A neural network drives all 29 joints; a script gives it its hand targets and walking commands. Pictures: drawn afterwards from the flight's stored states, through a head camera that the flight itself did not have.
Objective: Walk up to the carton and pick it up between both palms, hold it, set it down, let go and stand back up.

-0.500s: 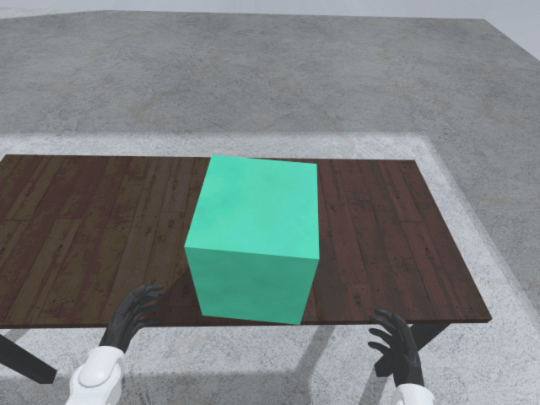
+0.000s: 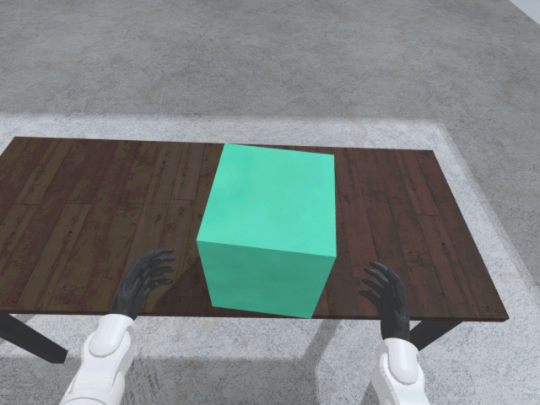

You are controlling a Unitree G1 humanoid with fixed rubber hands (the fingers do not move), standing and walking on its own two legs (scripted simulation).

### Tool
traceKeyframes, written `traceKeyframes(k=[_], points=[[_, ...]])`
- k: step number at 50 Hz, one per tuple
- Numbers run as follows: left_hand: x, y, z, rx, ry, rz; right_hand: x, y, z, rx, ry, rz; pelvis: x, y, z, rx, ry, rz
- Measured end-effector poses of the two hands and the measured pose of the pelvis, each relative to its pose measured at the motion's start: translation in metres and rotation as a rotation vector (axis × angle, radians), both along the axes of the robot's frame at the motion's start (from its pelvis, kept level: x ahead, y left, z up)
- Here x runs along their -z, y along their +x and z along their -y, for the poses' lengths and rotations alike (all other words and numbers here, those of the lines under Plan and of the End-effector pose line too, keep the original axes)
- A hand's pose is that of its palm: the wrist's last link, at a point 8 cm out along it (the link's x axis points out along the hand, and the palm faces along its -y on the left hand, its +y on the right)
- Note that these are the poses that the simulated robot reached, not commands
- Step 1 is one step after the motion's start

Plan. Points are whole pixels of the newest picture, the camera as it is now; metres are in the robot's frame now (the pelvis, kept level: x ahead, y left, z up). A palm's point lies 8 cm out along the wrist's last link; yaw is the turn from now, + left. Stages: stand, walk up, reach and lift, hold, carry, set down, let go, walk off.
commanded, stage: reach and lift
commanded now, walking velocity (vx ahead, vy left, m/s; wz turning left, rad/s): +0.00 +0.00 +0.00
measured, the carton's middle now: (269, 234) +0.41 +0.03 -0.06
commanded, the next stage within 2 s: none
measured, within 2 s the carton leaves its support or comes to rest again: neither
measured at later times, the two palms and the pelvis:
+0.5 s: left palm (145, 238) +0.32 +0.22 +0.04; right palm (401, 271) +0.30 -0.16 +0.03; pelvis +0.00 -0.01 +0.01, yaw +0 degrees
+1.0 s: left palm (154, 179) +0.39 +0.22 +0.10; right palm (403, 211) +0.37 -0.16 +0.09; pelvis -0.01 -0.01 +0.01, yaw -1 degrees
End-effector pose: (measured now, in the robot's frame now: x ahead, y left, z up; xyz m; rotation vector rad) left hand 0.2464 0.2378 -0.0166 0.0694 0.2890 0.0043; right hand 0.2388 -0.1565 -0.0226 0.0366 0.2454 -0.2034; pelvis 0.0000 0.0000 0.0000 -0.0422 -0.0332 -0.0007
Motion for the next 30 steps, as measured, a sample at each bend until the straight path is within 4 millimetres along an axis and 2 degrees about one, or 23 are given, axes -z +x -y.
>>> traceKeyframes(k=[11, 30], points=[[-0.022, 0.036, 0.007, -0.006, -0.015, 0.015, -0.022, 0.032, 0.009, 0.009, -0.012, 0.018, -0.005, 0.005, 0.001, 0.002, 0.004, -0.002], [-0.069, 0.091, 0.017, -0.012, -0.030, 0.031, -0.063, 0.073, 0.007, 0.002, -0.007, 0.039, -0.009, -0.001, 0.010, 0.007, 0.013, -0.011]])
